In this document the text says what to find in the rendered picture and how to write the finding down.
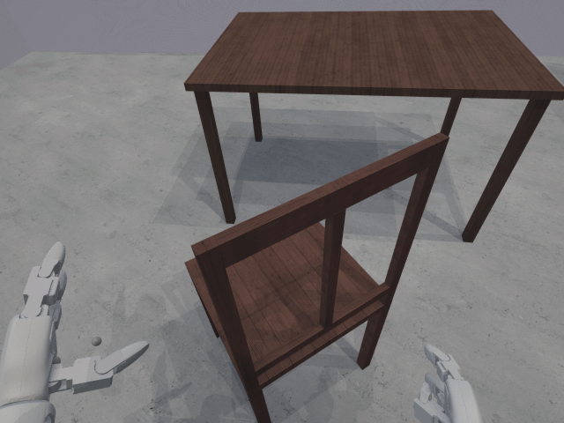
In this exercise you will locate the left robot forearm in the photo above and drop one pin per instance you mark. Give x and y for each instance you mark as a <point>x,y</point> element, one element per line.
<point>30,411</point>

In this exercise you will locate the robot right hand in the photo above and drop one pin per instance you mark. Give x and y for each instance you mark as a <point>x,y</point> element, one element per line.
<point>456,400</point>

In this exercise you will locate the table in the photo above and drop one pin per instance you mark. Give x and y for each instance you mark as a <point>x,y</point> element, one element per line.
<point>450,54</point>

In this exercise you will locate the chair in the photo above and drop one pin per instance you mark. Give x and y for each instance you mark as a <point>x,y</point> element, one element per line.
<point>279,287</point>

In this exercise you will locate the robot left hand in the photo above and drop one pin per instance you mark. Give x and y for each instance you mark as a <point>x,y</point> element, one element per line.
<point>26,369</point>

